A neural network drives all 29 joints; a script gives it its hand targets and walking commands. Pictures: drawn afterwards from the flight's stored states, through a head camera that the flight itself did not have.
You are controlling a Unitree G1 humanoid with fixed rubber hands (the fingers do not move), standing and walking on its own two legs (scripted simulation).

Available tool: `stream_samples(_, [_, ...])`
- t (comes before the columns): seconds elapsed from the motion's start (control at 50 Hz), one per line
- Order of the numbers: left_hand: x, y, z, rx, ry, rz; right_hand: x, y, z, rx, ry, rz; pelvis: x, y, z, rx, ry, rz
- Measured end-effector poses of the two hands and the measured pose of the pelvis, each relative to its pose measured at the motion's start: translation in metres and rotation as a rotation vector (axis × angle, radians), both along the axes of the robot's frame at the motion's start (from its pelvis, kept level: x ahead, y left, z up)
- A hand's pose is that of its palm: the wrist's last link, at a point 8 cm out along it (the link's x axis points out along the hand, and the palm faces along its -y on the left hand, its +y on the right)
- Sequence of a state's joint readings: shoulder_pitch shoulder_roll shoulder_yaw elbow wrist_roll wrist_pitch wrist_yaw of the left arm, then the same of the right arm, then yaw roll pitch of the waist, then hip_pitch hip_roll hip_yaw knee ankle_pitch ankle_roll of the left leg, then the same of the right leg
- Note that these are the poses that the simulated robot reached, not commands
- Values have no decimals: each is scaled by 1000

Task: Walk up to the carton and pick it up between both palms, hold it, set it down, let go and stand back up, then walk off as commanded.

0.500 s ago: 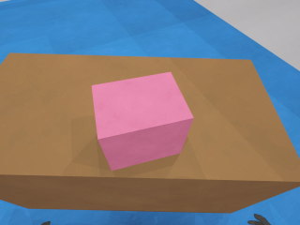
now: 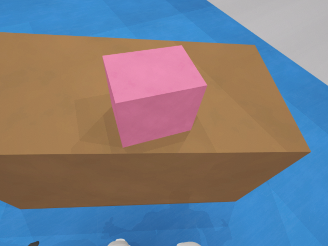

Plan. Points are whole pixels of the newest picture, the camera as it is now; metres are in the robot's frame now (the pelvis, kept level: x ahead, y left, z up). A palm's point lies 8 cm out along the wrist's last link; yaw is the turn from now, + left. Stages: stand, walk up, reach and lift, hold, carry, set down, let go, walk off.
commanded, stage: walk up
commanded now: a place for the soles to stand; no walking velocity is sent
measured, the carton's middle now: (151, 97) +0.52 +0.02 +0.01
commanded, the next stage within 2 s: none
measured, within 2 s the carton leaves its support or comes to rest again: neither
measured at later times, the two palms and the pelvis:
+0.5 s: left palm out of the picture +0.03 +0.26 -0.10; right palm out of the picture +0.03 -0.32 -0.09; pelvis -0.05 -0.02 +0.02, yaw +0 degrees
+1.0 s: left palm out of the picture +0.06 +0.27 -0.09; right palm out of the picture +0.05 -0.32 -0.09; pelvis -0.03 -0.02 +0.02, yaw +1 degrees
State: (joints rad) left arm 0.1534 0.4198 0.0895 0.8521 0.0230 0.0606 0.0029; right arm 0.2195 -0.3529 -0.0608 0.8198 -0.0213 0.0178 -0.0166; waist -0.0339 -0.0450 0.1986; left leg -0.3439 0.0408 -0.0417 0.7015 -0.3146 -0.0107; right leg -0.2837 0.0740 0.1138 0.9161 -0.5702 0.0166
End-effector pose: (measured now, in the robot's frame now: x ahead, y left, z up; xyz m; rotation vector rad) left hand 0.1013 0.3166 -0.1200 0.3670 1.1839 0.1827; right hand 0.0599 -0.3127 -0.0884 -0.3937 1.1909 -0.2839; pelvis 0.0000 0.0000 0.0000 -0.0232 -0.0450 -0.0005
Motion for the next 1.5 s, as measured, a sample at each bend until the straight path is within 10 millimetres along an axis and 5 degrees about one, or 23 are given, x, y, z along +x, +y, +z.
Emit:
stream_samples(0.18, [-49,-28,20,-3,-23,15,-15,-14,-13,66,-46,-25,-26,-13,6,13,-20,-19])
stream_samples(0.36, [-57,-42,15,-68,-66,45,-33,-1,-8,90,-41,34,-43,-17,11,42,-22,-5])
stream_samples(0.54, [-78,-52,21,-74,-13,57,-31,-11,-3,105,-27,27,-47,-25,21,18,-10,12])
stream_samples(0.96, [-50,-43,26,-61,-7,77,-7,-3,-1,102,-10,51,-34,-22,26,20,-3,23])
stream_samples(1.18, [-50,-29,28,-14,-43,77,-2,-25,-13,96,36,43,6,-28,12,10,17,30])
stream_samples(1.34, [-70,-5,22,-2,127,129,65,-13,-3,64,16,98,50,-7,10,17,8,35])
stream_samples(1.4, [-55,4,10,-9,139,133,89,-4,-3,42,-42,110,67,3,1,29,-19,39])
stream_samples(1.5, [1,5,14,-30,50,84,109,9,7,53,-74,99,93,8,8,29,-36,37])
